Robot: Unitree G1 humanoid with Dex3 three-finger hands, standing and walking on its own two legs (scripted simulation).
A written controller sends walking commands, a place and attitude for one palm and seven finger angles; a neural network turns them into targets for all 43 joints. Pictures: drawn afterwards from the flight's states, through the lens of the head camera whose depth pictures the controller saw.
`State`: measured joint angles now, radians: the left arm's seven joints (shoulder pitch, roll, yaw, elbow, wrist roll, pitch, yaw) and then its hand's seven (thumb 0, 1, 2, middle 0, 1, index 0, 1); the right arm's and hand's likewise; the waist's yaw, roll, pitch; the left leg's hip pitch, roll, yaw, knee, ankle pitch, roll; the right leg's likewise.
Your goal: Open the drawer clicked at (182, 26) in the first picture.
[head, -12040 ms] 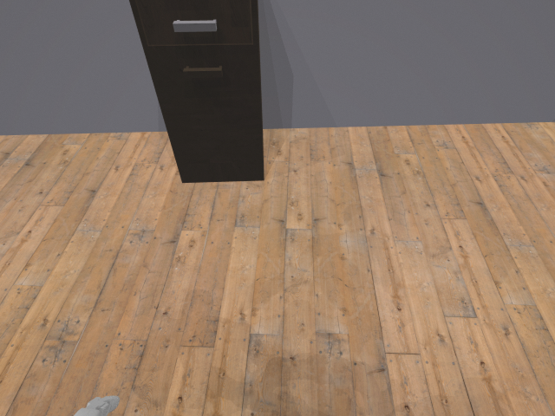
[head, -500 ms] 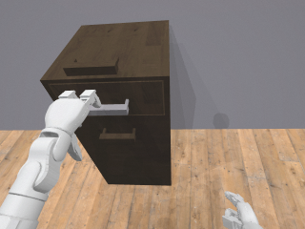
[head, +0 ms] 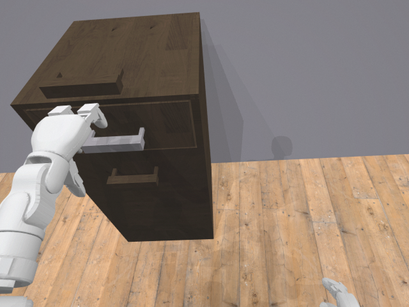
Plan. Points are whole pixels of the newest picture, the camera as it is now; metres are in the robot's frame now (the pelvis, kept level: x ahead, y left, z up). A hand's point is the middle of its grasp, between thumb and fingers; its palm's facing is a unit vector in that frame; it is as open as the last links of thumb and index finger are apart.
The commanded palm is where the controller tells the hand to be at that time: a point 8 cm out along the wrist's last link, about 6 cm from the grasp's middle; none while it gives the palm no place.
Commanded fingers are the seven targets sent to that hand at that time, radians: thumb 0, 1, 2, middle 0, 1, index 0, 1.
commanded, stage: move the hooked fingers above the handle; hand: left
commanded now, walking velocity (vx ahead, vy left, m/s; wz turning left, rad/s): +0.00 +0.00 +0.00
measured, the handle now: (115, 138) +0.48 +0.28 +0.03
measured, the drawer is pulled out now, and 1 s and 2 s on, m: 0.00 0.00 0.00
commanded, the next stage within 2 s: none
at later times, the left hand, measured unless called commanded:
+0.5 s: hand (86, 135) +0.41 +0.29 +0.11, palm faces +0.05 -0.01 -1.00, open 13.8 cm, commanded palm +0.38 +0.29 +0.16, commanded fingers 0.00 -0.50 0.30 -0.30 -1.20 -0.30 -1.20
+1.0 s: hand (107, 131) +0.44 +0.26 +0.10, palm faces +0.04 -0.01 -1.00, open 13.6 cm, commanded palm +0.41 +0.29 +0.15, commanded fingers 0.00 -0.50 0.30 -0.30 -1.20 -0.30 -1.20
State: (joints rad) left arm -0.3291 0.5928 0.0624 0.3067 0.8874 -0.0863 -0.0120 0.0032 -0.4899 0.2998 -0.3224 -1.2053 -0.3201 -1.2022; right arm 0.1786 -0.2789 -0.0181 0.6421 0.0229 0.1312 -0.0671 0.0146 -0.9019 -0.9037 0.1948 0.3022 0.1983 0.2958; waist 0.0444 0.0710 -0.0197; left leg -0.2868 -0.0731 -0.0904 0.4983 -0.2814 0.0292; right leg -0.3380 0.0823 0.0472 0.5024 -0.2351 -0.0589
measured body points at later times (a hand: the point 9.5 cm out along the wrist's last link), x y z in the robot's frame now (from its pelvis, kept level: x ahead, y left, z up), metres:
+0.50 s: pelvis +0.01 +0.03 +0.00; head +0.05 +0.00 +0.44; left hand +0.41 +0.29 +0.16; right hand +0.15 -0.21 -0.14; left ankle -0.02 +0.11 -0.74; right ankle +0.01 -0.08 -0.74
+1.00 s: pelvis +0.01 +0.03 -0.01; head +0.05 +0.00 +0.44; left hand +0.43 +0.26 +0.15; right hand +0.13 -0.21 -0.15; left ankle -0.02 +0.11 -0.74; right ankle +0.01 -0.08 -0.74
